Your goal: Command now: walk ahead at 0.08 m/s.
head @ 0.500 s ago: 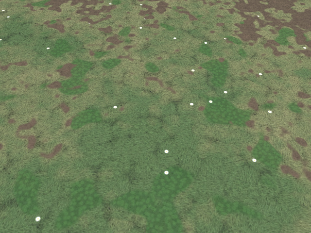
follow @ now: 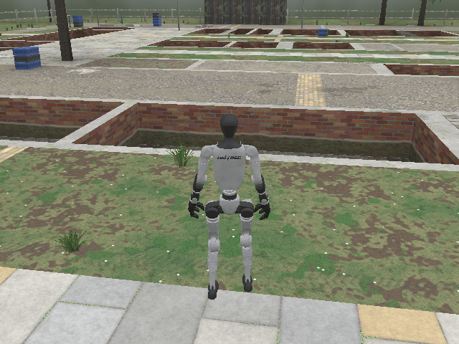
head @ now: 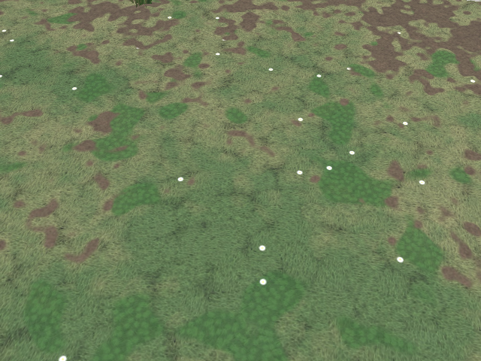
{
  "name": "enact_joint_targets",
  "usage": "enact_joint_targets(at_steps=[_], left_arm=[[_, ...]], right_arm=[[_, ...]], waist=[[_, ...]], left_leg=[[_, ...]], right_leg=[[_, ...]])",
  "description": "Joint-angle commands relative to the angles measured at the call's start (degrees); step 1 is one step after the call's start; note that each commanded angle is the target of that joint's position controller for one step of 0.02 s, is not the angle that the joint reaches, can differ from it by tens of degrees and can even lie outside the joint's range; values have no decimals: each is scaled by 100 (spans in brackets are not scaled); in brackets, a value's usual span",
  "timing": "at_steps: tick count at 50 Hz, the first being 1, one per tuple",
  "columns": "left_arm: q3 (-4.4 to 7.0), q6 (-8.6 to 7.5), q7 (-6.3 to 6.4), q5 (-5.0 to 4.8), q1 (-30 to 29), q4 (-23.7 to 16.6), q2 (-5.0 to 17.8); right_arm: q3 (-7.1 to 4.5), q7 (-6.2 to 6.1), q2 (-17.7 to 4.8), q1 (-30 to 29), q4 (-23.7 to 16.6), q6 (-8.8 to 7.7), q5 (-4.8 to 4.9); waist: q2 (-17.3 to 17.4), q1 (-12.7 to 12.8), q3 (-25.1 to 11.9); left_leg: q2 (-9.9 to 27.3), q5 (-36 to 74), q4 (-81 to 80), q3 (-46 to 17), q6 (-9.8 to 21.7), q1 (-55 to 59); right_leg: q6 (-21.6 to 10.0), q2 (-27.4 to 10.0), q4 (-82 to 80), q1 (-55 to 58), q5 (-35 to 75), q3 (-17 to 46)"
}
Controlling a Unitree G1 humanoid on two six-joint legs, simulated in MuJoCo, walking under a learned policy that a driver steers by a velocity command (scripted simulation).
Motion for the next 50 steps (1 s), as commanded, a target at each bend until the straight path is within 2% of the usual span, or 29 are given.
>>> enact_joint_targets(at_steps=[1, 2, 4, 5, 6, 8, 10, 11, 12, 13, 14, 16, 18, 21, 24, 28, 31, 33, 34, 35, 36, 37, 38, 39, 40, 42, 44, 47, 50], left_arm=[[118, -22, 28, -27, 49, -9, 540], [134, -36, 26, -54, -7, 9, 563], [130, -196, -19, -111, -384, -150, 543], [113, -313, -59, -144, -532, -233, 496], [117, -423, -104, -175, -533, -254, 500], [126, -590, -210, -211, -201, -135, 479], [246, -627, -253, -163, 900, 386, 612], [370, -631, -241, -129, 1596, 551, 996], [506, -640, -292, -132, 2291, 668, 1613], [314, -701, -310, -38, 1949, 589, 1129], [220, -747, -305, -42, 1503, 438, 841], [137, -765, -321, -48, 1109, 269, 699], [48, -705, -295, -18, 1274, 314, 532], [47, -634, -189, 1, 1560, 365, 747], [60, -587, -110, 18, 1610, 320, 907], [79, -575, -91, -68, 1930, 408, 929], [130, -534, -84, -106, 1928, 432, 977], [189, -488, -86, -80, 1784, 372, 1121], [193, -441, -88, -48, 1695, 339, 1126], [146, -405, -84, 3, 1651, 269, 1021], [-30, -454, -130, 56, 2194, 129, 423], [-144, -604, -173, -24, 2442, 211, 87], [37, -727, -205, -212, 1755, 44, 749], [91, -796, -191, -287, 1252, -141, 949], [113, -809, -143, -227, 1048, -169, 929], [136, -676, -113, -124, 1275, -117, 664], [133, -551, -102, -112, 1317, -126, 501], [177, -495, -77, -38, 613, -425, 614], [159, -539, -152, -49, 154, -568, 538]], right_arm=[[-160, -27, -653, 397, -14, -31, 35], [-208, -36, -805, 408, -11, -22, 68], [-290, -52, -1109, 595, 0, -91, 136], [-332, -61, -1222, 585, 30, -159, 173], [-326, -63, -1183, 515, 35, -230, 170], [-303, -28, -1068, 276, 18, -291, 198], [-281, 15, -998, -66, -65, -278, 200], [-202, 24, -744, -263, -201, -314, 175], [-162, -4, -520, -252, -417, -397, 175], [-226, 4, -755, -293, -437, -470, 281], [-240, 56, -797, -215, -392, -523, 357], [-275, 91, -785, -258, -308, -564, 273], [-315, 148, -747, -347, -309, -524, 180], [-264, 185, -542, -800, -464, -440, 151], [-166, 215, -396, -1495, -698, -436, 160], [-121, 317, -470, -2090, -883, -452, 211], [-141, 403, -618, -2235, -992, -487, 219], [-246, 412, -862, -1772, -902, -503, 202], [-362, 383, -1053, -1030, -689, -492, 200], [-490, 328, -1289, 50, -373, -466, 212], [-606, 288, -1834, 905, -190, -451, 53], [-522, 342, -1672, 1073, -88, -446, 73], [-386, 352, -1239, 640, -100, -481, 122], [-321, 352, -1062, 33, -202, -507, 134], [-269, 368, -919, -386, -261, -534, 87], [-203, 417, -685, -680, -235, -589, -14], [-195, 411, -697, -548, -107, -619, 19], [-235, 292, -948, -185, 71, -619, 9], [-233, 181, -1026, 11, 164, -584, -3]], waist=[[258, -22, -189], [470, -71, 29], [973, -255, 600], [1115, -283, 884], [1107, -231, 1016], [978, 8, 896], [665, 476, 381], [-246, 731, 96], [-1787, 848, -280], [-1212, 630, -126], [-802, 404, 212], [-378, 217, 346], [-446, 188, 221], [-355, 259, 280], [-376, 383, 424], [-424, 479, 631], [-422, 316, 614], [-569, -37, 177], [-612, -449, -304], [-539, -928, -945], [638, -823, -1950], [1498, -701, -2608], [1090, -692, -1648], [781, -520, -857], [366, -330, -506], [483, 53, -347], [453, 148, -240], [315, 46, 85], [310, -83, 127]], left_leg=[[211, -37, -895, -260, 225, -673], [355, -1084, -1108, -537, 430, -754], [1200, -2530, -1867, -1740, 966, -634], [1615, -2547, -2090, -2293, 1219, -668], [1788, -2139, -2111, -2454, 1327, -549], [1642, -1188, -1804, -1987, 1159, -359], [985, -54, -1055, -1069, 767, -1155], [372, 728, 474, -282, 404, -1787], [-308, -385, 2351, 255, 26, -2872], [-121, -1064, 3462, -370, 101, -3435], [189, -617, 3827, -498, 266, -3692], [603, 366, 3501, -311, 404, -3719], [742, 858, 3061, -107, 317, -3350], [727, 1244, 2298, 153, 47, -3466], [611, 1913, 1124, 292, -69, -3177], [455, 2429, 302, 364, 7, -2769], [419, 2195, -29, 281, 244, -2675], [164, 1857, -56, 447, 438, -1838], [-29, 1736, -39, 583, 587, -876], [100, 1684, 35, 414, 784, 633], [1594, 874, -46, -1804, 1512, 2967], [2366, -397, -1277, -4128, 1961, 3451], [2117, -780, -1585, -3754, 1603, 2694], [1948, -347, -1732, -2895, 1391, 1728], [1740, 406, -1886, -2200, 1298, 860], [1354, 1130, -2186, -1353, 1193, -73], [1256, 1419, -2398, -978, 1290, -408], [1266, 1665, -2618, -750, 1374, -359], [1150, 1984, -2648, -214, 1185, -121]], right_leg=[[-210, 124, -96, 637, -153, -135], [-210, 300, 173, 274, -1050, -319], [-245, 345, 918, -781, -1298, -525], [-335, 134, 1206, -1072, -1097, -360], [-436, -38, 1277, -1304, -1124, -225], [-605, -126, 521, -924, -1138, -267], [-555, 181, -271, 1136, -129, -414], [-851, -529, -948, 1944, -636, 896], [-1698, -1788, -1947, 2765, -1220, 3382], [-1881, -2114, -2164, 2610, -1429, 4000], [-1722, -2000, -2113, 2344, -1352, 3373], [-1360, -1602, -2220, 2069, -677, 2262], [-1174, -1261, -2322, 1898, 300, 1465], [-1254, -1169, -2447, 1816, 1280, 940], [-1203, -1062, -2596, 1436, 1401, 562], [-1191, -1185, -2681, 1392, 1338, 348], [-1079, -1424, -2383, 1932, 1881, 270], [-955, -1447, -1682, 2159, 3591, 151], [-844, -1286, -783, 2060, 4536, -8], [-661, -1010, 529, 1347, 4359, -167], [-366, -297, 2801, -753, 2070, -368], [-293, 429, 4071, -1802, -1890, 330], [-427, 66, 4612, -2393, -1724, 599], [-524, -241, 4510, -2537, -1126, 385], [-523, -510, 4213, -2255, -590, 282], [-489, -807, 3736, -1561, -95, 314], [-410, -863, 3432, -1480, -10, 226], [-222, -931, 2581, -2187, 716, 194], [-183, -820, 1516, -2313, 1757, 117]])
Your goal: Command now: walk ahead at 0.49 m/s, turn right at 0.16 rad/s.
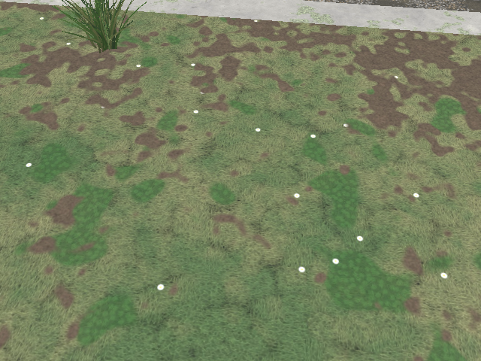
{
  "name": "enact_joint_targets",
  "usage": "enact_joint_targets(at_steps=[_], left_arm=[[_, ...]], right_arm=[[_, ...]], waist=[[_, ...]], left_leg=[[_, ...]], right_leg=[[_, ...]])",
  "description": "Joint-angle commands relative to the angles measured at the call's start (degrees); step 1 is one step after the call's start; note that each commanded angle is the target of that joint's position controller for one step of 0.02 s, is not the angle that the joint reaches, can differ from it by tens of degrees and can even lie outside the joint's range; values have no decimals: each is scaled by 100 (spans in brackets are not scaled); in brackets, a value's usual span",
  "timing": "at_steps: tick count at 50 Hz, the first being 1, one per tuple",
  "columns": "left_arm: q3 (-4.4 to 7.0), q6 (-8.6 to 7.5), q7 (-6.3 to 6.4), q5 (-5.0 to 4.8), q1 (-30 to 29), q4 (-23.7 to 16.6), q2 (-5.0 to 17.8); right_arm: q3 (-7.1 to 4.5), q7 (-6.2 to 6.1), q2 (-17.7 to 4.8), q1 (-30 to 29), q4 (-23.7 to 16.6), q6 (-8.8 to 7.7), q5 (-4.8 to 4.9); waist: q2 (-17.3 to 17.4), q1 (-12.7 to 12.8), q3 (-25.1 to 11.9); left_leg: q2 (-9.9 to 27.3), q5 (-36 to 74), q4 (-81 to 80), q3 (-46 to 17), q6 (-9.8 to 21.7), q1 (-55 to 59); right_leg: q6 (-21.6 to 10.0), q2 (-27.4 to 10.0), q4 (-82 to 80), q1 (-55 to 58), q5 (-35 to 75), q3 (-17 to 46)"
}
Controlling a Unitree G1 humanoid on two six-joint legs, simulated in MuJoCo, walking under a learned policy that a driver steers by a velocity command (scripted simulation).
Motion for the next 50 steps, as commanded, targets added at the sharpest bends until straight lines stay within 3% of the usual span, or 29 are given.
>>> enact_joint_targets(at_steps=[1, 6, 9, 11, 12, 13, 14, 15, 16, 17, 18, 19, 20, 23, 25, 29, 32, 34, 36, 37, 38, 39, 40, 41, 42, 43, 44, 46, 50], left_arm=[[15, -46, -67, -6, -127, -277, 173], [-77, -57, -218, -66, -969, -663, 93], [-89, -80, -362, -69, -1210, -919, 134], [-13, -76, -428, -55, -943, -986, 310], [91, -61, -433, -52, -428, -910, 492], [266, -49, -402, -67, 492, -684, 783], [453, 2, -300, -48, 1484, -529, 1332], [489, 2, -294, -101, 1533, -542, 1618], [345, -6, -266, -65, 1660, -570, 1100], [290, -31, -232, -27, 1377, -618, 879], [254, -55, -227, -14, 959, -744, 778], [210, -61, -228, 16, 616, -860, 626], [166, -67, -214, 76, 443, -947, 517], [204, -60, -128, 1, 478, -1006, 669], [262, -44, -38, -20, 682, -991, 856], [260, 18, 28, -48, 1058, -902, 835], [223, 20, 21, -69, 1361, -730, 725], [227, 49, 41, -43, 1432, -682, 740], [252, 98, 54, -13, 1382, -683, 810], [227, 119, 50, -3, 1315, -716, 757], [142, 122, 31, 48, 1253, -805, 586], [32, 59, 15, 31, 1798, -870, 264], [-30, -6, 4, -68, 2169, -805, 176], [79, -46, -5, -155, 1699, -857, 704], [94, -57, -9, -153, 1099, -1007, 792], [91, -71, -10, -60, 766, -1100, 731], [120, -61, -9, 13, 716, -1116, 683], [95, -17, -24, 11, 903, -1072, 464], [24, -2, -11, 60, 397, -1274, 270]], right_arm=[[-144, -120, -881, -322, -344, -96, 2], [-153, -163, -934, 201, -66, -25, 37], [-187, -185, -996, 229, -30, 113, 58], [-231, -226, -1161, 49, -129, 197, 63], [-246, -257, -1222, -17, -185, 256, 47], [-221, -293, -1189, -80, -266, 312, 33], [-138, -319, -1075, 5, -454, 267, -56], [135, -153, -198, 590, -593, 57, -149], [8, -68, -784, -18, -638, -194, 79], [-56, -28, -1018, -566, -851, -336, 263], [-46, -61, -979, -779, -901, -396, 225], [-98, -102, -991, -838, -891, -381, 108], [-131, -115, -987, -758, -914, -307, 51], [-129, -147, -783, -759, -1031, -115, -44], [-100, -170, -698, -1236, -1222, -75, -69], [-18, -100, -513, -1980, -1440, -127, 1], [-34, -29, -644, -2266, -1569, -179, 57], [-77, 15, -806, -2267, -1614, -223, 51], [-122, 27, -930, -1998, -1580, -263, 46], [-199, 7, -1060, -1492, -1439, -281, 22], [-278, -16, -1269, -684, -1289, -298, -41], [-410, -25, -1732, 155, -1167, -272, -95], [-419, 38, -1602, 565, -910, -188, 59], [-286, 51, -1170, 303, -987, -172, 165], [-222, 37, -983, -121, -1095, -129, 119], [-173, 44, -888, -442, -1130, -100, 49], [-126, 46, -762, -604, -1147, -109, -4], [-104, 57, -722, -622, -1099, -119, -12], [-181, -9, -1015, -378, -926, -113, 64]], waist=[[524, 154, 297], [396, -156, 496], [418, -143, 496], [637, 90, 190], [746, 377, -171], [665, 829, -667], [-22, 1126, -1372], [-1309, 543, -1991], [-698, 919, -2094], [-488, 928, -1293], [138, 713, -854], [379, 487, -534], [287, 280, -461], [136, 118, -223], [92, 241, -55], [-162, 597, -44], [-238, 727, 7], [-287, 669, 23], [-401, 485, -13], [-366, 220, -275], [-203, -148, -984], [837, -185, -1876], [2076, -173, -2164], [1311, -267, -1348], [793, -229, -691], [493, -87, -199], [563, 64, -82], [785, 220, -117], [638, 153, -29]], left_leg=[[1498, 803, -893, -618, 677, -455], [1757, 1047, -780, -137, 565, 499], [1991, 1849, -297, 23, 464, 1224], [2003, 3822, 446, 216, 334, 1388], [1941, 4842, 1224, 338, 247, 1355], [1713, 5035, 2452, 550, 63, 932], [1452, 3321, 4325, 621, -168, -575], [133, -2033, 6183, 28, -513, -3165], [291, -2279, 6701, -976, -341, -3841], [575, -1748, 6580, -965, -203, -4227], [826, -1276, 6146, -917, -172, -4016], [983, -1042, 5658, -887, -237, -3651], [1093, -925, 5422, -933, -292, -3241], [1105, -691, 4572, -766, -598, -3025], [995, 7, 3692, -659, -768, -3073], [644, 1623, 2016, -517, -772, -2409], [646, 1740, 1606, -644, -636, -2381], [670, 1300, 1421, -711, -469, -2484], [607, 742, 1302, -595, -265, -2207], [498, 683, 1125, -459, -101, -1534], [936, 853, 1375, -826, 205, -221], [2073, 509, 1439, -2635, 964, 1976], [2764, -814, 605, -4629, 1431, 2697], [2626, -1775, 372, -4455, 1173, 2162], [2401, -1613, 277, -3634, 944, 1372], [2154, -981, 84, -3049, 878, 575], [1968, -440, -32, -2681, 824, 163], [1710, 225, -248, -2170, 814, -219], [1676, 1221, -512, -1559, 917, -239]], right_leg=[[36, 32, -931, 102, 1043, -53], [-122, 285, -1774, -100, 1145, -132], [-299, 391, -1978, -274, 446, -280], [-481, 704, -1958, 369, -191, -655], [-599, 945, -1938, 1084, -401, -840], [-790, 1181, -2209, 2347, -179, -859], [-1217, 234, -2221, 4240, -95, 668], [-2301, -1063, -2884, 6205, -1243, 3872], [-2135, -1044, -3466, 6391, -1570, 4276], [-1863, -860, -3553, 5788, -1121, 3403], [-1719, -636, -3630, 4907, -506, 2751], [-1646, -458, -3744, 4099, 109, 2293], [-1626, -306, -3885, 3602, 472, 2050], [-1658, -106, -4121, 2845, 955, 1565], [-1552, 72, -4182, 2570, 975, 1303], [-1143, 380, -4075, 2346, 346, 969], [-1075, 123, -3860, 2860, 52, 1238], [-1027, -131, -3551, 3419, 229, 1487], [-945, -251, -3185, 3740, 933, 1601], [-839, -36, -2647, 3782, 1749, 1467], [-692, 262, -1528, 3360, 1759, 1224], [-279, 1010, 420, 1578, 254, 661], [-77, 1391, 1748, 201, -2848, 554], [-142, 1049, 2211, -417, -2702, 862], [-164, 770, 2161, -496, -2203, 620], [-149, 544, 1787, -383, -1804, 411], [-142, 344, 1418, -148, -1525, 374], [-88, 223, 1038, 256, -1321, 248], [108, 124, -47, -6, -545, 59]])
Over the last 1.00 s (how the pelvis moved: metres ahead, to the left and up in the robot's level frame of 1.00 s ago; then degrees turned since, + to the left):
0.42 0.04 0.02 -1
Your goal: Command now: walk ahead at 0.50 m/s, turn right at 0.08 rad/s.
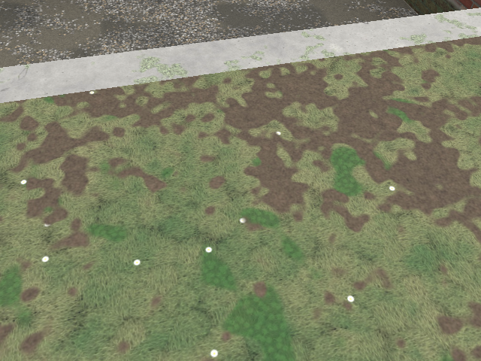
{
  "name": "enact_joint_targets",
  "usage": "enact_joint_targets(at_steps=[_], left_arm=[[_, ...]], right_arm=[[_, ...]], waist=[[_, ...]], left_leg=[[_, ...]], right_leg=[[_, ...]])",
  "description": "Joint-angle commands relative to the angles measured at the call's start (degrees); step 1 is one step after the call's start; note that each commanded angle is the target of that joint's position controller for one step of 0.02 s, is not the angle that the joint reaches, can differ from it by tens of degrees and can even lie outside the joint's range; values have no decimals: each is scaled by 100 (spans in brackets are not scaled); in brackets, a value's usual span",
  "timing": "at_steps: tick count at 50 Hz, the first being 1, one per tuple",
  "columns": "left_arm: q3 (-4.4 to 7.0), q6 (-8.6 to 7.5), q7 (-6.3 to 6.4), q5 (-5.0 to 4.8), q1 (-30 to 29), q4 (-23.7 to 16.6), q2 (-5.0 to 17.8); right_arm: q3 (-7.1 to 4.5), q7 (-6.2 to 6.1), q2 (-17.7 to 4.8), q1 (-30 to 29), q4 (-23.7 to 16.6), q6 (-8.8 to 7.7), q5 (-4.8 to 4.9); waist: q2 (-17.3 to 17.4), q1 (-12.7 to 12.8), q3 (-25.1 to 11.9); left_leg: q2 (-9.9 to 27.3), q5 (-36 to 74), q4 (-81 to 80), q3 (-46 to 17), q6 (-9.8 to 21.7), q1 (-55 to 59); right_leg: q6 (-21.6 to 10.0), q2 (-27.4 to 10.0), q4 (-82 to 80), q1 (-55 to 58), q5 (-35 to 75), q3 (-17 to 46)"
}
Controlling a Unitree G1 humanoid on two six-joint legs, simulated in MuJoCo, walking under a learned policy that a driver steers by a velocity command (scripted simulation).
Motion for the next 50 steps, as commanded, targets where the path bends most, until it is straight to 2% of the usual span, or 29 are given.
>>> enact_joint_targets(at_steps=[1, 5, 10, 12, 13, 14, 15, 16, 17, 18, 19, 20, 21, 23, 25, 27, 30, 33, 34, 35, 36, 37, 38, 40, 41, 43, 46, 48, 50], left_arm=[[28, -75, 1, 31, -249, -444, 206], [-33, -134, -79, -19, -990, -631, 90], [-31, -203, -231, -77, -1666, -940, 184], [28, -233, -264, -44, -1417, -911, 339], [111, -251, -253, 15, -861, -753, 485], [223, -270, -217, 89, -75, -520, 762], [303, -259, -149, 231, 896, -351, 1192], [302, -188, -179, 197, 910, -278, 1337], [213, -104, -180, 92, 941, -312, 848], [132, -85, -160, 49, 452, -347, 677], [85, -81, -156, 47, 31, -354, 555], [45, -83, -166, 55, -250, -360, 419], [22, -95, -177, 114, -427, -323, 355], [15, -140, -195, 194, -663, -226, 326], [42, -132, -156, 202, -809, -123, 448], [60, -72, -107, 176, -700, 25, 537], [41, 18, -62, 169, -636, 214, 552], [103, 142, 38, 44, -572, 314, 735], [113, 180, 77, 11, -396, 385, 724], [114, 199, 123, 35, -204, 422, 663], [134, 196, 162, 101, 143, 404, 602], [106, 229, 232, 134, -146, 309, 452], [100, 271, 275, 117, -512, 181, 394], [133, 334, 266, 40, -800, 45, 400], [171, 350, 238, 8, -615, 82, 477], [176, 341, 237, 3, -580, 96, 469], [111, 289, 191, -47, -635, 97, 296], [127, 277, 114, -91, -413, 160, 377], [187, 282, 59, -71, 5, 295, 485]], right_arm=[[-210, -70, -953, -187, -309, -59, 48], [-201, -113, -1013, 214, -112, 15, 116], [-213, -141, -1089, 615, 135, 170, 135], [-236, -177, -1167, 513, 153, 240, 117], [-237, -198, -1197, 383, 126, 276, 114], [-190, -213, -1107, 344, 64, 280, 82], [-76, -234, -847, 248, -178, 233, -80], [116, -153, -212, 1369, 7, 143, -53], [-61, -133, -946, 1140, 171, 110, 59], [-112, -130, -1058, 530, -32, 111, 183], [-96, -171, -941, 214, -82, 146, 143], [-122, -211, -892, 75, -103, 222, 61], [-117, -232, -765, 198, -78, 324, 45], [-62, -276, -464, 416, -13, 460, 30], [-39, -318, -419, 265, -54, 508, -22], [-48, -329, -478, 12, -84, 552, -37], [-99, -319, -613, -318, -143, 643, 0], [-178, -305, -789, -689, -351, 663, -26], [-200, -302, -852, -764, -432, 660, -52], [-245, -310, -1024, -805, -515, 647, -67], [-334, -332, -1364, -923, -579, 658, -23], [-388, -319, -1332, -733, -544, 672, 56], [-377, -310, -1243, -496, -520, 654, 18], [-388, -325, -1235, -244, -525, 501, -86], [-414, -346, -1286, -436, -596, 430, -42], [-428, -394, -1200, -918, -740, 470, 112], [-487, -450, -1250, -984, -771, 698, 114], [-512, -456, -1274, -1049, -819, 772, 128], [-481, -469, -1177, -1208, -892, 825, 189]], waist=[[620, 89, -28], [627, -181, 106], [660, -283, 299], [760, -38, 149], [800, 301, -213], [711, 649, -805], [-31, 937, -1745], [-1460, 475, -2617], [-607, 756, -2576], [-465, 657, -1611], [-30, 468, -1127], [82, 309, -787], [-56, 91, -707], [-259, -128, -709], [-367, -163, -758], [-376, -45, -852], [-327, 59, -653], [-264, 105, -291], [-151, 129, -185], [177, 213, -160], [965, 564, -212], [1515, 365, -247], [1648, 127, -211], [1749, -106, -420], [1407, 53, -579], [968, 245, -665], [1144, 185, -872], [1275, 240, -927], [1196, 496, -841]], left_leg=[[1507, 1418, -1002, -1136, 920, 319], [1318, 1404, -996, -680, 727, 358], [1738, 1677, -612, -853, 665, 1217], [1748, 2746, -110, -805, 514, 1444], [1562, 3826, 554, -638, 369, 1402], [1245, 4016, 1532, -440, 145, 992], [813, 2033, 3317, -230, -132, -324], [-65, -2823, 5161, -407, -462, -2211], [167, -2887, 5600, -1056, -464, -2391], [425, -2580, 5546, -835, -480, -2734], [682, -2173, 5203, -617, -544, -2653], [826, -1882, 4852, -551, -604, -2431], [936, -1641, 4556, -560, -645, -1885], [903, -1317, 3859, -442, -742, -1176], [866, -906, 3069, -368, -763, -819], [829, -329, 2552, -333, -737, -605], [830, -116, 2083, -335, -629, -461], [691, -154, 1497, -138, -395, -518], [742, 149, 1236, -237, -279, -551], [949, 1166, 1089, -529, -122, -531], [1236, 1760, 1031, -999, 145, -392], [1488, 1288, 560, -1640, 533, -418], [1829, 1160, 218, -2360, 905, -183], [2253, 2031, 51, -3002, 1359, 327], [2226, 2383, 200, -2831, 1305, 405], [1842, 2432, 312, -2310, 870, 334], [1513, 2462, 363, -2130, 716, 149], [1425, 2108, 360, -2233, 667, 7], [1125, 1080, 520, -2202, 372, -450]], right_leg=[[117, -208, -864, -472, 836, 30], [126, 12, -2116, -64, 1867, -190], [-73, 166, -2725, -220, 1445, -206], [-238, 325, -2958, 283, 1087, -279], [-371, 529, -3171, 1129, 1291, -450], [-575, 407, -3210, 2431, 2159, -382], [-979, -795, -2740, 4311, 4231, 834], [-2088, -2170, -2777, 6001, 5153, 2848], [-1906, -1870, -2993, 5551, 4677, 2737], [-1669, -1602, -3123, 4790, 4818, 1827], [-1487, -1298, -3346, 3984, 4759, 1391], [-1405, -1124, -3579, 3296, 4594, 1115], [-1340, -974, -3812, 2680, 4481, 847], [-1367, -793, -4013, 1979, 4634, 411], [-1334, -685, -4066, 1733, 4555, 130], [-1279, -677, -4135, 1780, 3939, 94], [-1178, -759, -4256, 1737, 2190, 165], [-970, -729, -4019, 1835, 688, 252], [-821, -681, -3860, 1923, 401, 277], [-607, -507, -3481, 1965, 253, 139], [-338, 28, -3009, 1719, -146, -319], [-16, 600, -2331, 1500, -407, -906], [109, 823, -1796, 1061, -659, -829], [144, 866, -104, 253, -2222, -107], [158, 704, 370, 149, -2141, 153], [230, 548, -343, 292, -1629, 145], [387, 749, -1505, 1096, -931, -40], [390, 822, -2244, 1612, -486, -68], [269, 800, -3494, 2455, 487, -211]])
Over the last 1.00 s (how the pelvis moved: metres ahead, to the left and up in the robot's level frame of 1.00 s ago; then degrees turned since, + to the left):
0.60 -0.10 0.00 -22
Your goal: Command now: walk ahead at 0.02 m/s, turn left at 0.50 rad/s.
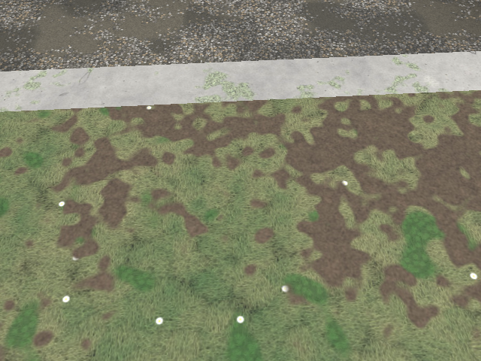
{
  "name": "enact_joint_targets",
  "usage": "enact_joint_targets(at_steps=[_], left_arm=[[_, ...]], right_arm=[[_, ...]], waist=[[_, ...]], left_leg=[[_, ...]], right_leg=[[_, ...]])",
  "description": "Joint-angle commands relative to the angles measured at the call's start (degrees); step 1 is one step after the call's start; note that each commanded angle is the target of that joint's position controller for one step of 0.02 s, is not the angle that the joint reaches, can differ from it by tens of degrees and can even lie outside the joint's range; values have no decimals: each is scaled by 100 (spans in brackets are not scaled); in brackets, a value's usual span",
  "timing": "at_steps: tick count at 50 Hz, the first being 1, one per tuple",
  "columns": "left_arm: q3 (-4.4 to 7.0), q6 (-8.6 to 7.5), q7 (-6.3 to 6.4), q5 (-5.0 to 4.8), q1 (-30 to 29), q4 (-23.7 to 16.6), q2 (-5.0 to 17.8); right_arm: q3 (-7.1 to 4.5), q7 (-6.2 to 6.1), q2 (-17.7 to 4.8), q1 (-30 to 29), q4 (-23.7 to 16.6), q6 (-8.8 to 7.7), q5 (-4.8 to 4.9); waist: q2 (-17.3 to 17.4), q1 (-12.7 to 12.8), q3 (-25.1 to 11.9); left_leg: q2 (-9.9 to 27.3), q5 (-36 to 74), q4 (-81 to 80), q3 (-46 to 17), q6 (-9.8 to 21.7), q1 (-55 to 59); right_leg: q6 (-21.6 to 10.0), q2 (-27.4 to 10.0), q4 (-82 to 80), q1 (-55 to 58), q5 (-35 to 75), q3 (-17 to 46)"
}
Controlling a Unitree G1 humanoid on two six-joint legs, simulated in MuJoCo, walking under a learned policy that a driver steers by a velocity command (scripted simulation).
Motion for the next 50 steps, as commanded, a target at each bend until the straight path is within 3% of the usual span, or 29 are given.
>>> enact_joint_targets(at_steps=[1, 2, 3, 4, 6, 8, 10, 13, 19, 21, 22, 23, 24, 25, 26, 29, 33, 35, 36, 37, 38, 39, 42, 44, 46, 47, 48, 49, 50], left_arm=[[233, -16, -31, 67, 919, -45, 759], [357, 62, 36, 211, 753, -169, 1330], [308, 35, 7, 459, 571, -318, 1227], [221, -27, 15, 448, 156, -465, 943], [138, -89, 48, 216, -293, -566, 637], [89, -85, 111, 173, -180, -517, 571], [89, -43, 171, 190, 167, -398, 595], [137, 1, 178, 159, 465, -250, 759], [215, 25, -5, 37, 344, -126, 1023], [179, 44, -24, -55, 257, -52, 944], [125, 22, -42, -66, 523, 83, 790], [21, -38, -87, 122, 669, 66, 508], [-78, -104, -138, 271, 828, 11, 166], [-35, -68, -87, 226, 370, -55, 435], [12, -30, -67, 138, 223, -74, 594], [80, 114, 10, 124, 372, 84, 700], [27, 108, -14, 88, 626, 301, 429], [-4, 76, -39, 161, 683, 385, 408], [2, 74, -45, 204, 749, 422, 533], [55, 86, -27, 124, 737, 437, 834], [134, 93, -27, 25, 748, 531, 969], [115, 55, -17, 17, 706, 488, 869], [136, -156, 12, 22, 1066, 593, 923], [170, -226, 30, -26, 1098, 602, 1016], [144, -239, 3, -94, 658, 457, 923], [127, -234, -11, -102, 475, 393, 841], [63, -267, -22, -66, 303, 311, 612], [-28, -349, -23, -37, 116, 116, 248], [9, -450, 2, -73, -109, -89, 454]], right_arm=[[-142, -45, -644, -181, -439, 22, 27], [-18, 2, -144, 74, -530, -8, -52], [-161, 12, -610, 20, -584, -95, -77], [-295, 17, -991, 111, -450, -95, -28], [-331, -45, -888, 408, -197, 20, -52], [-294, -28, -722, 321, -274, 61, -48], [-224, 3, -555, 13, -478, 28, 5], [-110, 40, -364, -176, -648, -7, -36], [-2, 150, -359, -180, -681, 3, -62], [-2, 195, -321, 145, -520, -1, -82], [-38, 194, -481, 224, -490, 2, -103], [-104, 145, -835, 399, -492, 15, -124], [-77, 101, -992, 57, -593, 36, -202], [18, 165, -570, -87, -609, -41, -250], [64, 206, -452, -258, -562, -130, -288], [68, 200, -496, -497, -423, -310, -222], [124, 197, -369, -731, -226, -305, -176], [164, 216, -278, -640, -63, -283, -133], [176, 226, -231, -412, 54, -283, -170], [147, 240, -285, -251, 99, -261, -225], [140, 199, -289, -415, 54, -221, -183], [117, 164, -369, -567, 30, -228, -134], [110, 160, -120, -567, 30, -407, -25], [106, 233, -26, -603, 23, -557, 15], [81, 290, -12, -176, 214, -652, 41], [18, 298, -109, 233, 439, -663, 34], [-79, 291, -350, 754, 646, -658, 24], [-218, 291, -825, 1405, 824, -670, 11], [-234, 370, -1000, 1681, 818, -748, -34]], waist=[[354, 373, -979], [-1406, 94, -862], [-1501, 204, -748], [-919, 28, -502], [-719, -115, -274], [-786, 4, -184], [-837, 221, -211], [-860, 383, -397], [-1032, 374, -444], [-944, 126, -450], [-755, 93, -487], [8, 205, -899], [1130, 515, -937], [891, 178, -923], [848, 204, -726], [922, 246, -484], [623, 376, -500], [436, 460, -481], [252, 355, -571], [-133, 119, -383], [-507, 175, -150], [-540, 261, 167], [-1202, 321, 481], [-1340, 304, 574], [-1170, 0, 486], [-1017, -173, 336], [-570, -346, 122], [838, -473, -70], [1341, -625, 54]], left_leg=[[556, -106, 133, -937, 607, -127], [-390, -2044, 1578, -40, 219, -1317], [-269, -2667, 2721, -98, 52, -1532], [-98, -2292, 3421, -186, 38, -1447], [-14, -1581, 3898, -47, -95, -1628], [19, -1229, 4231, 149, -274, -1639], [95, -1068, 3796, 306, -403, -1776], [209, -1208, 2904, 373, -495, -1531], [216, -1164, 1026, 984, -259, -28], [114, -139, -351, 1133, 14, 762], [198, 601, -961, 927, 203, 1377], [965, 2237, -781, 37, 429, 2326], [1828, 3276, -501, -746, 1179, 2337], [1941, 2496, -664, -868, 1646, 1812], [1744, 2000, -782, -726, 1585, 1667], [1555, 1982, -841, -518, 1367, 1376], [1285, 1850, -694, -136, 1225, 1008], [1004, 1037, -598, 38, 899, 837], [747, -167, -569, 156, 662, 775], [430, -1402, -574, 334, 521, 587], [114, -2162, -347, 701, 423, 570], [54, -2485, -23, 786, 401, 456], [-107, -1909, 1023, 1153, 388, -197], [88, -1582, 1245, 1042, 530, -313], [87, -1461, 247, 1135, 704, 594], [28, -1002, -153, 1133, 717, 1416], [345, -907, -414, 597, 788, 2111], [1285, -1824, -1234, -1186, 1238, 2888], [2235, -1748, -1798, -2884, 1885, 3145]], right_leg=[[-287, -576, -1444, 1568, 954, 295], [-1020, -2057, -1717, 1899, 1589, 1881], [-1731, -2768, -1958, 1168, 1713, 2635], [-1720, -2498, -1961, 925, 1549, 2154], [-1252, -1853, -1839, 979, 1225, 1184], [-1294, -1695, -1806, 967, 1781, 659], [-1425, -1685, -1798, 1353, 2058, 450], [-1579, -1842, -1717, 1841, 2414, 420], [-1582, -1871, -1475, 1434, 2917, 193], [-1335, -1740, -1124, 1228, 2879, 86], [-994, -1581, -930, 925, 2506, -19], [-519, -1228, -288, 371, 1481, -384], [-71, -692, 23, -241, -534, -717], [94, -672, 309, -83, -1110, -419], [107, -664, 506, -168, -1096, -331], [185, -724, 964, -238, -1031, -76], [166, -656, 257, 430, -265, -213], [70, -612, -901, 1051, 1174, -235], [-11, -729, -1030, 1307, 1488, -111], [-183, -785, -836, 1147, 888, -153], [-473, -687, -961, 552, -1058, -75], [-633, -752, -1291, 159, -2018, 184], [-1130, -1594, -2117, 365, -2825, 1562], [-1422, -2068, -2362, 417, -2625, 2174], [-1185, -1757, -2147, 90, -2002, 1561], [-991, -1448, -1827, -266, -1536, 1109], [-754, -1109, -996, -675, -845, 579], [-353, -375, 793, -1613, -381, -412], [-302, -183, 2129, -2594, -1305, -198]])
Over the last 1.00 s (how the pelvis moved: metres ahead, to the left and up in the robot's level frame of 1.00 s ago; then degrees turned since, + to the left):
0.30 -0.06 -0.01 11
